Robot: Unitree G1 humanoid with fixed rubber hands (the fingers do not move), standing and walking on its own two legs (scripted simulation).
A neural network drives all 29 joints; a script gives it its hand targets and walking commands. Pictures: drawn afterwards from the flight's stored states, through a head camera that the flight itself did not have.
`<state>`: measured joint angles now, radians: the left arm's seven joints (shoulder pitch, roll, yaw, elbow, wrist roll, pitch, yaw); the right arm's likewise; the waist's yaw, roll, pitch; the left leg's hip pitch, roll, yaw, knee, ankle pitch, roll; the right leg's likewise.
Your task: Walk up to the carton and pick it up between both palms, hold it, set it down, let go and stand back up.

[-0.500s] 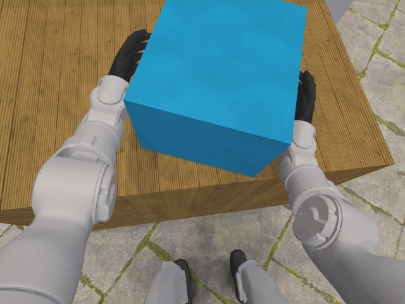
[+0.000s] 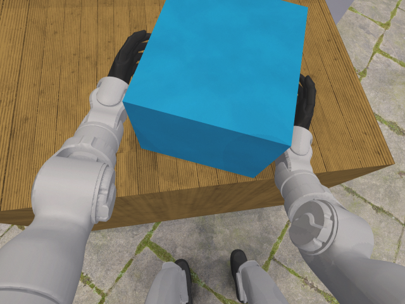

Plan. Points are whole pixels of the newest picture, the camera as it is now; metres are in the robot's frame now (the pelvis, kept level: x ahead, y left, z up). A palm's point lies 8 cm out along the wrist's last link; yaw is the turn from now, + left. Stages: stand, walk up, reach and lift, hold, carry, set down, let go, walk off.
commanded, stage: reach and lift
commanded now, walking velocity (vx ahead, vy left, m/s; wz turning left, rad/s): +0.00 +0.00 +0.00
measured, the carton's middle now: (218, 83) +0.52 -0.03 +0.02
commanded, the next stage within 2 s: none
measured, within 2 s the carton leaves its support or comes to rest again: leaves its support in 1.28 s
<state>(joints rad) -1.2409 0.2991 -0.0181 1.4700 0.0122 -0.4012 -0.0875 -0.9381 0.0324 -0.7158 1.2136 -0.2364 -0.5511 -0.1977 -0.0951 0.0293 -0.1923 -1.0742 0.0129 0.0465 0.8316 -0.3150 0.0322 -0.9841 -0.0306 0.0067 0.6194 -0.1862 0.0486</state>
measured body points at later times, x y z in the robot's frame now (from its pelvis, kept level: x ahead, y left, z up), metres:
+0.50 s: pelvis +0.00 -0.01 +0.01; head +0.17 +0.02 +0.42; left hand +0.52 +0.13 +0.05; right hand +0.44 -0.20 +0.01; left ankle +0.02 +0.04 -0.69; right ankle +0.04 -0.20 -0.69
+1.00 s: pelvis +0.00 -0.03 +0.01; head +0.15 -0.01 +0.43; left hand +0.50 +0.11 +0.05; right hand +0.43 -0.22 +0.01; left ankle +0.02 +0.04 -0.69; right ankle +0.04 -0.20 -0.69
